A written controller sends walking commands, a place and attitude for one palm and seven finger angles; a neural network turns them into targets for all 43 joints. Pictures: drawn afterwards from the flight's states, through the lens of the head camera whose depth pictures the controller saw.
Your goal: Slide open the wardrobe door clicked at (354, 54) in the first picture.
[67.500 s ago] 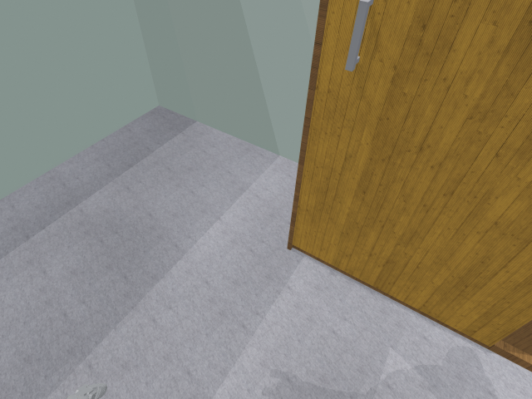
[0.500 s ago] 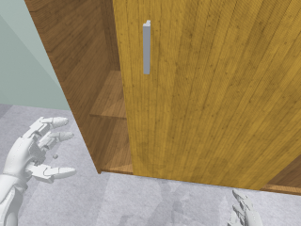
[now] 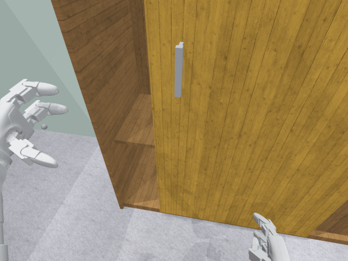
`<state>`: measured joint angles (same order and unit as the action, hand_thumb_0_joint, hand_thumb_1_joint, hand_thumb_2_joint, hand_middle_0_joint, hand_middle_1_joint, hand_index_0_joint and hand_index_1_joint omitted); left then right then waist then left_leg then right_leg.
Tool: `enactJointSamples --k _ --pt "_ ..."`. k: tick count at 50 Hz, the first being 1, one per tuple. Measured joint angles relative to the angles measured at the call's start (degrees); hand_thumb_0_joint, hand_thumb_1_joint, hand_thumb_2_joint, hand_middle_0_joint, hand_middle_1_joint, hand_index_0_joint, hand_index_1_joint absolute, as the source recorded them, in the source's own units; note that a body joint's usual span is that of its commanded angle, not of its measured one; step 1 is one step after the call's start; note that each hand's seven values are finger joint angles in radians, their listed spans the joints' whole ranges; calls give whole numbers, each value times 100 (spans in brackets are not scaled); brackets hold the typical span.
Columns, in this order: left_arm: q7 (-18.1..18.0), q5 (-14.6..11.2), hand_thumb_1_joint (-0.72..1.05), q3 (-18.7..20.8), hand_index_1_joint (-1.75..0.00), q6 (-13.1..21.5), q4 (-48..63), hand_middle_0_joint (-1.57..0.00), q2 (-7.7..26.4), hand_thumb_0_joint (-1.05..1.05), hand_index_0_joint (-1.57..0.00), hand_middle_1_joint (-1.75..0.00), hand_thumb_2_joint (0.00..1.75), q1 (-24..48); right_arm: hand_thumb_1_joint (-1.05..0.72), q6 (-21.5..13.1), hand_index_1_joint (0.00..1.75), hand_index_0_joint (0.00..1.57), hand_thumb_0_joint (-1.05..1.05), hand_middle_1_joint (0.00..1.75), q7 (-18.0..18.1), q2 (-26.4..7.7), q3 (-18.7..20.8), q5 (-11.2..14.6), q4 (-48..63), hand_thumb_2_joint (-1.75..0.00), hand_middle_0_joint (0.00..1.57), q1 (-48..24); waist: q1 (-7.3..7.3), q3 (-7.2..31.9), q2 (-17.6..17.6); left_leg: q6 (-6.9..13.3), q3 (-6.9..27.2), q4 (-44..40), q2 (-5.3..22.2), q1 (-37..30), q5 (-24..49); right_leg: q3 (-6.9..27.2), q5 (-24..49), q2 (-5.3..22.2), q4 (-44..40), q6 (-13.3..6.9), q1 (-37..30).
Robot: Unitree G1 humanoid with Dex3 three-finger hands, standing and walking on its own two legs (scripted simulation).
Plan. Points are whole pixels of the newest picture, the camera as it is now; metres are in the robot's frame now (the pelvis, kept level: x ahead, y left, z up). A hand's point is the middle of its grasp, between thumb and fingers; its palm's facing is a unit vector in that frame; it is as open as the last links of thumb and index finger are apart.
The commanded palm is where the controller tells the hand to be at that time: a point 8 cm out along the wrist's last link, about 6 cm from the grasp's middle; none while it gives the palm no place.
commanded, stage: raise the hand with hooked fingers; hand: left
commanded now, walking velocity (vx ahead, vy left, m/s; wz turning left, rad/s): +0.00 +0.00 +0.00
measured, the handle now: (179, 70) +0.56 +0.07 +0.21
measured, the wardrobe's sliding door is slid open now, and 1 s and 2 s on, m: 0.23 0.23 0.23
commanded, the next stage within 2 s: move the hooked fingers beside the handle in 0.56 s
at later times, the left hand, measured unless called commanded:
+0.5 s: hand (64, 123) +0.28 +0.26 +0.22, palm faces +0.04 -0.99 -0.10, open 14.0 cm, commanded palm +0.25 +0.30 +0.23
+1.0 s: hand (94, 108) +0.33 +0.22 +0.22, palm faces -0.04 -1.00 -0.07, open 14.0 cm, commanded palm +0.30 +0.27 +0.22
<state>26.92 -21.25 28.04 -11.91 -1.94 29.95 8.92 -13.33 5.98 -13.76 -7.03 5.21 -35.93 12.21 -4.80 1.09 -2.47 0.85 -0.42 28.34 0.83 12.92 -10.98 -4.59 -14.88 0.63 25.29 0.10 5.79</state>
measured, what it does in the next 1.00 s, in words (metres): stands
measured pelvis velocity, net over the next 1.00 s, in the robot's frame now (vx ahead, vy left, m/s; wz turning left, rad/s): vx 0.01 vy -0.01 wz -0.01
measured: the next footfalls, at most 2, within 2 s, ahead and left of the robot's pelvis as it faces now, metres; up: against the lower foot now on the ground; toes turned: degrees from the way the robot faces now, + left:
none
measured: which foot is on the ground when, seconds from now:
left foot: down 0.00-1.00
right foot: down 0.00-1.00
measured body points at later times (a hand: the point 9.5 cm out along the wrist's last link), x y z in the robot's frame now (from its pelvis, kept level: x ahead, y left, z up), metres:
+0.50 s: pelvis +0.01 -0.02 +0.00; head -0.02 -0.04 +0.45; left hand +0.27 +0.31 +0.22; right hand +0.21 -0.24 -0.06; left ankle +0.05 +0.11 -0.74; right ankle -0.01 -0.12 -0.74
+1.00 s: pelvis +0.01 -0.01 +0.00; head -0.01 -0.03 +0.45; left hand +0.32 +0.27 +0.23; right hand +0.22 -0.23 -0.06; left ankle +0.05 +0.11 -0.74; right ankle -0.01 -0.12 -0.74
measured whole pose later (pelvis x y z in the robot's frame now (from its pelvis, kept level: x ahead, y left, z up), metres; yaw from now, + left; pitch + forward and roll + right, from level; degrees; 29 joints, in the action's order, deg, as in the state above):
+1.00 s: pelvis +0.01 -0.01 +0.00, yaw +0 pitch -3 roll +0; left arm 23.1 -17.8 20.9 -16.7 -6.1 25.2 18.8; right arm -10.4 5.7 -14.8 -5.5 5.8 -35.6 10.3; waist -3.6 1.1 -3.1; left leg -0.1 -0.5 27.0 1.1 12.6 -11.3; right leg -4.3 -16.2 0.4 26.0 -0.8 6.6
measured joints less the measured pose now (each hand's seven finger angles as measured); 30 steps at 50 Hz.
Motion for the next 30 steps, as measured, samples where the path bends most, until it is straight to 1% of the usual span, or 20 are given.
enactJointSamples --k 4,6,9,13,18,21,23,26,30 --pt "41 172 -50 -46 -120 -538 -465 -30 187 -1 -31 -120 30 439 -90 96 30 20 2 30 -6 -123 21 78 -9 -90 21 -14 6 -32 -92 -12 31 -80 -13 0 76 -32 31 7 -24 -12 14" --pt "67 224 -50 -121 -120 -666 -487 -30 210 -1 -30 -120 30 500 -90 123 30 20 2 30 -16 -183 47 89 10 -90 21 -26 24 -48 -136 -14 34 -115 -18 12 108 -35 42 12 -25 -17 41" --pt "158 155 -50 -147 -120 -602 -337 -30 155 -2 -30 -120 30 354 -90 147 30 20 2 30 -49 -222 80 77 35 -90 21 -46 73 -25 -171 -20 8 -159 -8 13 126 -8 50 5 -34 -28 71" --pt "254 5 -50 -26 -120 -440 -205 -30 79 -2 -31 -120 30 106 -90 164 30 20 2 30 -108 -198 115 58 50 -90 21 -28 110 56 -124 -49 -36 -188 33 -32 97 42 28 -31 -38 -53 61" --pt "84 82 -50 54 -120 -460 -285 -30 16 -2 -31 -120 30 162 -90 151 30 20 2 30 -113 -209 164 72 72 -90 21 5 63 38 -67 -93 -13 -157 67 -80 49 23 -21 -68 -20 -91 1" --pt "-21 184 -50 -12 -120 -510 -265 -30 -35 -2 -31 -120 30 230 -90 145 30 20 2 30 -74 -239 181 78 84 -90 21 -19 32 -18 -81 -106 17 -141 71 -82 40 -5 -35 -75 -16 -104 -17" --pt "-35 204 -50 -62 -120 -512 -207 -30 -64 -2 -31 -120 30 227 -90 144 30 20 2 30 -50 -250 183 74 84 -90 21 -59 27 -47 -105 -110 25 -136 73 -77 35 -12 -39 -79 -18 -106 -17" --pt "16 176 -50 -83 -120 -482 -91 -30 -77 -2 -31 -120 30 164 -90 156 30 20 2 30 -38 -231 180 61 83 -90 21 -111 41 -43 -128 -111 18 -154 72 -81 30 -4 -49 -77 -20 -109 -10" --pt "108 86 -50 -17 -120 -445 -68 -30 -22 -2 -31 -120 30 112 -90 181 30 20 2 30 -56 -173 166 59 88 -90 21 -123 51 33 -128 -120 -5 -168 78 -98 1 20 -78 -81 -17 -112 -10"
